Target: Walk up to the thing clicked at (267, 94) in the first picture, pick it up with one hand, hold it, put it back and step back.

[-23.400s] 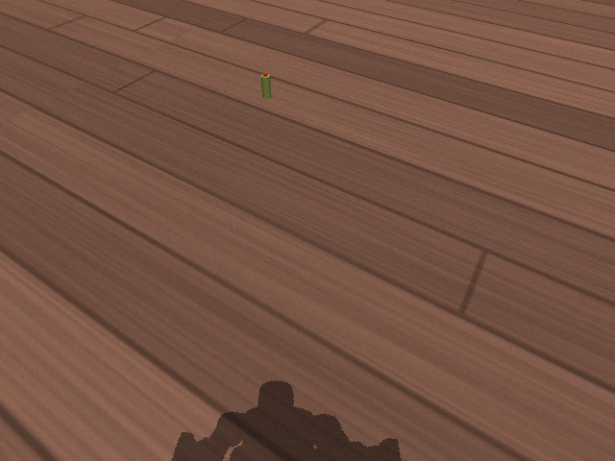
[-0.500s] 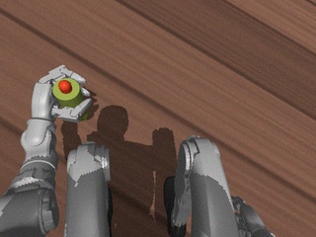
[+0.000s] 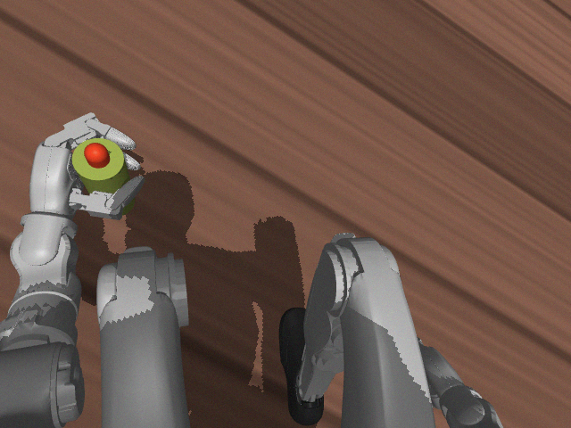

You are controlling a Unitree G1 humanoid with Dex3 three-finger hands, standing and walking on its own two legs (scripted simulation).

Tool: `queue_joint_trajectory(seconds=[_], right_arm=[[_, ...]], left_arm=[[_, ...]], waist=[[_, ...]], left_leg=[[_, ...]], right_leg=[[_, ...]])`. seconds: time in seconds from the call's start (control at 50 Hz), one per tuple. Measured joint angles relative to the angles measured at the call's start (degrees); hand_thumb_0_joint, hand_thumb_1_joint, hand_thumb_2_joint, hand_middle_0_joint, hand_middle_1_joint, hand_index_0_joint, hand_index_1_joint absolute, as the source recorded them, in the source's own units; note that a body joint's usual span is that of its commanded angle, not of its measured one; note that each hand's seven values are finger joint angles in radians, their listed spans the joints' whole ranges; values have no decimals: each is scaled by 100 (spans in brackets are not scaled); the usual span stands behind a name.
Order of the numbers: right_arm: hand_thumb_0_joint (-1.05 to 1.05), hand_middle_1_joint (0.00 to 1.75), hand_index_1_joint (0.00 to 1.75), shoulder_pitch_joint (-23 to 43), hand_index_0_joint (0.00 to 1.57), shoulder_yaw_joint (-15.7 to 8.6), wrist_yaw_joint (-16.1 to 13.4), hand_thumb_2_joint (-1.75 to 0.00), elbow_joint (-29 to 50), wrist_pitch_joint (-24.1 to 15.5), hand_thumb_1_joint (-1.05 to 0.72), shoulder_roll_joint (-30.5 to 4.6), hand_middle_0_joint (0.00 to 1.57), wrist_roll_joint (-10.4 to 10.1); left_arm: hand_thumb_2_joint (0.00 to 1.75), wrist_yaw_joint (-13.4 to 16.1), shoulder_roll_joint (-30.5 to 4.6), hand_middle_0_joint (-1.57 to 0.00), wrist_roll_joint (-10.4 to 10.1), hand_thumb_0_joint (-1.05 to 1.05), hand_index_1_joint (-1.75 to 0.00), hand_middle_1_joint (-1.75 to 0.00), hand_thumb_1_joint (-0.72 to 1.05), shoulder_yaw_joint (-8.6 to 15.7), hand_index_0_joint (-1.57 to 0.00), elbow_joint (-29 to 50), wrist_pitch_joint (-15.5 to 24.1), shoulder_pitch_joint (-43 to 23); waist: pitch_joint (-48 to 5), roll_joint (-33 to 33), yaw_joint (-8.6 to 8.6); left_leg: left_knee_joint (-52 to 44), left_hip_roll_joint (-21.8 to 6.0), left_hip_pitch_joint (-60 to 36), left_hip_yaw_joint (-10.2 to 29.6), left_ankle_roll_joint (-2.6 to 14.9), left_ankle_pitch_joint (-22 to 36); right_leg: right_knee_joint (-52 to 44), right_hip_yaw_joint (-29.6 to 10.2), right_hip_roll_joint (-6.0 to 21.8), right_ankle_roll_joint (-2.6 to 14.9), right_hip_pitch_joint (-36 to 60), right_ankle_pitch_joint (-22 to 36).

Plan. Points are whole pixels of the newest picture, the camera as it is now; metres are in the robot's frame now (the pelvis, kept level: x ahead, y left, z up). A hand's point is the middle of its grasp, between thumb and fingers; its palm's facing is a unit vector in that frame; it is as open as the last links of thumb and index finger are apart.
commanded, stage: lower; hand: left
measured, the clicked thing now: (106, 178) +0.42 +0.21 -0.09
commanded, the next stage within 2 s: loosen in 1.78 s
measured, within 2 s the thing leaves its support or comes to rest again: neither
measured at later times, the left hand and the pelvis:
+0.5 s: hand (124, 189) +0.43 +0.19 -0.14, palm faces -0.02 -1.00 +0.00, open 7.5 cm; pelvis -0.01 +0.01 -0.01, yaw -4 degrees
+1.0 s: hand (129, 194) +0.43 +0.19 -0.18, palm faces +0.00 -1.00 +0.00, open 7.5 cm; pelvis -0.02 +0.02 -0.02, yaw -7 degrees
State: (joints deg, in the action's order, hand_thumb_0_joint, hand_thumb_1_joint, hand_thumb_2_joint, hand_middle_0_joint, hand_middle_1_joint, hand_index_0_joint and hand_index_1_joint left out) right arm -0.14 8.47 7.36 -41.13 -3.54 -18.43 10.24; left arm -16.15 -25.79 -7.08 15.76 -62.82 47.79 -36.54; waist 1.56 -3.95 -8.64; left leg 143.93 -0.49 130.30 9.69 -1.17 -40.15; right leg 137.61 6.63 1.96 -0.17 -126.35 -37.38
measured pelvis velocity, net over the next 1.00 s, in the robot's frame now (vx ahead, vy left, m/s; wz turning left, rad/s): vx -0.02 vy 0.02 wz -0.12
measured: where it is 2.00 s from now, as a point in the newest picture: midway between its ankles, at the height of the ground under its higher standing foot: (235, 400)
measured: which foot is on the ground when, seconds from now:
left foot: down 0.00-1.00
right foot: down 0.00-1.00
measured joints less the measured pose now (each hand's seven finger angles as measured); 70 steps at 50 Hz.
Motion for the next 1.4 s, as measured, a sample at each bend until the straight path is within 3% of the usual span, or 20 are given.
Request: queue_joint_trajectory(seconds=[0.16,0.54,0.8,1.04,1.4], right_arm=[[1,30,30,77,21,219,43,-90,9,64,-90,-6,21,88],[0,30,30,481,21,1139,153,-90,289,109,-91,-146,21,585],[0,30,30,792,21,1623,177,-90,496,137,-90,-206,21,825],[0,30,30,969,21,1913,152,-90,638,151,-90,-237,21,968],[0,30,30,1005,21,2140,169,-90,754,151,-89,-276,21,1056]], left_arm=[[110,181,-154,-90,-12,-1,-107,-106,-6,-38,-85,-235,157,22],[111,681,-989,-90,184,-1,-107,-105,-7,208,-86,-1293,974,-133],[111,1005,-1401,-90,227,-1,-107,-106,-7,215,-85,-1651,1346,-148],[110,1201,-1656,-90,269,-1,-107,-106,-7,281,-85,-1850,1565,-105],[110,1384,-1904,-90,249,-1,-108,-107,-7,368,-85,-1972,1756,-6]], waist=[[159,-61,-87],[890,-579,-517],[1252,-812,-642],[1441,-980,-694],[1595,-1131,-732]], left_leg=[[113,1,-6,114,2,1],[476,28,-147,610,18,0],[620,35,-251,860,55,-1],[710,20,-325,1032,69,-20],[788,-7,-373,1196,92,-64]], right_leg=[[25,90,-30,-23,52,44],[-9,480,-160,-146,429,205],[-82,668,-250,-241,649,294],[-137,790,-330,-296,772,362],[-205,904,-419,-351,860,413]])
